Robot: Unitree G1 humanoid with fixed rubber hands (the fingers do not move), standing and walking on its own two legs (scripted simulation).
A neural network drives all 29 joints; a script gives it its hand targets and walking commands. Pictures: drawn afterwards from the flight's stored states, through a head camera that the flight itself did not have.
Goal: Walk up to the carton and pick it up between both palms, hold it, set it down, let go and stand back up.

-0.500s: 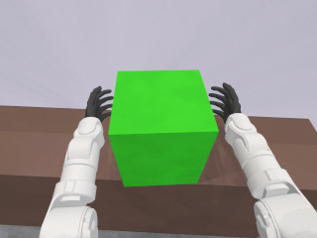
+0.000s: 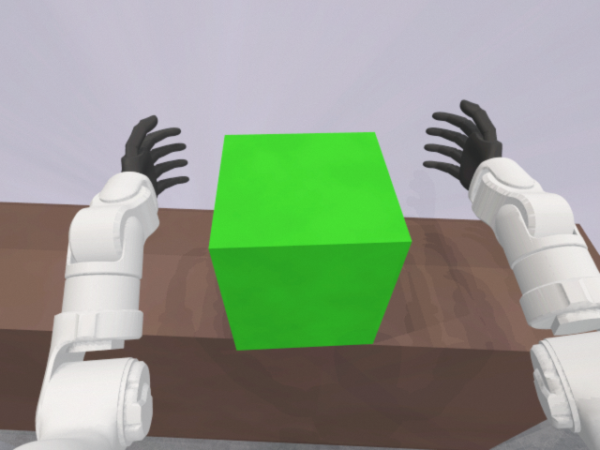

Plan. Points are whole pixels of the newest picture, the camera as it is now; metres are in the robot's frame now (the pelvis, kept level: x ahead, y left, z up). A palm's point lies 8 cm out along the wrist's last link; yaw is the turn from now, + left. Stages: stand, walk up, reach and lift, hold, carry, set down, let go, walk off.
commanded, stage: set down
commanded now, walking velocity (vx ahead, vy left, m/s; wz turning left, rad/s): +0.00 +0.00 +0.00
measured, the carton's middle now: (303, 245) +0.39 +0.08 +0.05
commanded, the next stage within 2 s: none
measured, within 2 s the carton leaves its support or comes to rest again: neither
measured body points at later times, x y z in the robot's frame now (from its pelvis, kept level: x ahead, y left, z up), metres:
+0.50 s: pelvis -0.01 +0.00 +0.00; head -0.02 +0.02 +0.45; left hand +0.32 +0.27 +0.15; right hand +0.39 -0.13 +0.16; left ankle +0.02 +0.14 -0.74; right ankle +0.01 -0.11 -0.74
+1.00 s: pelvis -0.01 +0.01 +0.00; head -0.02 +0.01 +0.45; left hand +0.26 +0.24 +0.10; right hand +0.32 -0.15 +0.11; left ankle +0.02 +0.14 -0.74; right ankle +0.01 -0.11 -0.74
